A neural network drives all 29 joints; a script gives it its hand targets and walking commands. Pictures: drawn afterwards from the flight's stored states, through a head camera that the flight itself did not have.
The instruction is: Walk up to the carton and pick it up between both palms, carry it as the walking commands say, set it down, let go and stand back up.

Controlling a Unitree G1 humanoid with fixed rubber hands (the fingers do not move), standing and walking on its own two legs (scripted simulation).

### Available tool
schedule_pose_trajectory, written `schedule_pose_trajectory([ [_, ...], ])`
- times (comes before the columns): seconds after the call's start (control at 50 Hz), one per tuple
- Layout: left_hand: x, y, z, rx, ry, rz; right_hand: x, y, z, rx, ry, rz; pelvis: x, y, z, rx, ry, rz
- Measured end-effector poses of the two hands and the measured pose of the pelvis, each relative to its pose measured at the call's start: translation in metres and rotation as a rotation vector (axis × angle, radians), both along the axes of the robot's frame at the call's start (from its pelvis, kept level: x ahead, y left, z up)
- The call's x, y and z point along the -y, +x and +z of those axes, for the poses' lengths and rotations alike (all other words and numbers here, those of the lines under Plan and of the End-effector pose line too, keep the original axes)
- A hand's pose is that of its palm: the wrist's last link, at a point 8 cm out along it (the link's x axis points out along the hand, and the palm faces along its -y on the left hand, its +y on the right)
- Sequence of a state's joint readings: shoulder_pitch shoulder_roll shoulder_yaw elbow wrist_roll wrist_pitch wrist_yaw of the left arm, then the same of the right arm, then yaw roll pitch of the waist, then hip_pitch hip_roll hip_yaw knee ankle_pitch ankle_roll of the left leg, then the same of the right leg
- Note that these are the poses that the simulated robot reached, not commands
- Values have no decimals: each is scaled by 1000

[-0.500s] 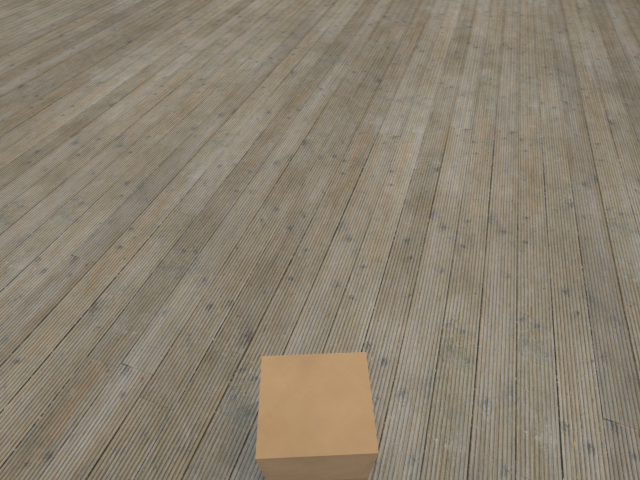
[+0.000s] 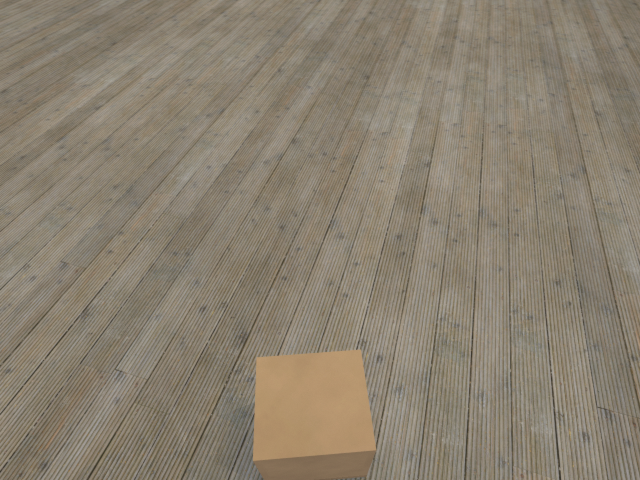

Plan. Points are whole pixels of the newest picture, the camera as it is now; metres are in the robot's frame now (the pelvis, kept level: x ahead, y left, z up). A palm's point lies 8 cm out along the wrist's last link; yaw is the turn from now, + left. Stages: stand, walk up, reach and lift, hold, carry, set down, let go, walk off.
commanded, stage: walk up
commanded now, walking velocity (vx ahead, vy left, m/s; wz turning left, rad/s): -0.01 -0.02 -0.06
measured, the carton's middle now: (313, 418) +0.40 +0.05 -0.63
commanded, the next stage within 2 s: stand in 0.10 s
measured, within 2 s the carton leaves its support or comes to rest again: neither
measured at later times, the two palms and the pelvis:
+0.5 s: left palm out of the picture +0.14 +0.24 -0.12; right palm out of the picture +0.15 -0.24 -0.12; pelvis -0.03 -0.01 -0.01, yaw +2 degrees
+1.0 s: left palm out of the picture +0.17 +0.25 -0.16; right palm out of the picture +0.17 -0.22 -0.16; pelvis -0.07 -0.01 -0.07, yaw +3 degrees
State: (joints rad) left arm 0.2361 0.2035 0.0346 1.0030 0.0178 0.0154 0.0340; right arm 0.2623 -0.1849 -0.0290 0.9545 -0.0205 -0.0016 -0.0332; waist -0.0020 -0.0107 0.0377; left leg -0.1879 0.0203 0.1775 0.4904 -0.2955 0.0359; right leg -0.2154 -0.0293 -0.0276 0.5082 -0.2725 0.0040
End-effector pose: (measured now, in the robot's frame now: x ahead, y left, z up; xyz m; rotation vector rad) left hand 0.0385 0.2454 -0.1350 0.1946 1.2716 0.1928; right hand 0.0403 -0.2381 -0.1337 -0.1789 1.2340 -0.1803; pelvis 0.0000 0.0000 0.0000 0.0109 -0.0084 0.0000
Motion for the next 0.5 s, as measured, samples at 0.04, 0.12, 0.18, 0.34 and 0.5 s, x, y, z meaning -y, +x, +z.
schedule_pose_trajectory([
  [0.04, 5, -2, 1, -9, -9, 2, -1, 1, 1, 6, 13, -9, 2, 0, 2, 3, -6, -1],
  [0.12, 13, -5, 2, -19, -22, 4, 0, -6, 3, -8, 18, -21, 4, 0, 6, 9, -12, -5],
  [0.18, 17, -4, 3, -13, -29, 3, 1, -16, 3, -37, 15, -29, 5, -1, 7, 13, -11, -6],
  [0.34, 20, 18, 5, 43, -42, -23, 0, -10, 4, -15, 27, -46, 5, -8, 3, -39, -10, -5],
  [0.5, 1, 106, 18, 52, -23, -48, -3, 113, 18, 46, 17, 62, 5, -30, -14, -139, -19, 36],
])
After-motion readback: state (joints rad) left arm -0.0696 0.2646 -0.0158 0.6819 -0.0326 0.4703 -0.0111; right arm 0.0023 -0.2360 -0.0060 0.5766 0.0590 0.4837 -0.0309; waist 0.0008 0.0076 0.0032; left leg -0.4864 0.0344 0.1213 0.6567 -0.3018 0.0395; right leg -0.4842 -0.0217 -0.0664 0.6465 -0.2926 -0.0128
